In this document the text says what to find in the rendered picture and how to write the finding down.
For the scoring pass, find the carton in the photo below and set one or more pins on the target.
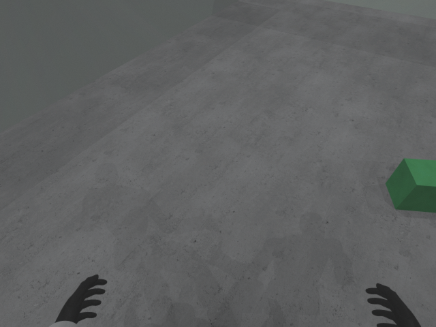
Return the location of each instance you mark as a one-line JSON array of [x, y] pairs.
[[412, 186]]

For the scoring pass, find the robot right hand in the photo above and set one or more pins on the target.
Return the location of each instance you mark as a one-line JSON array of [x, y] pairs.
[[399, 313]]

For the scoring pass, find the robot left hand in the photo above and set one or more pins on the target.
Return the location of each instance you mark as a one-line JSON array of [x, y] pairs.
[[74, 305]]

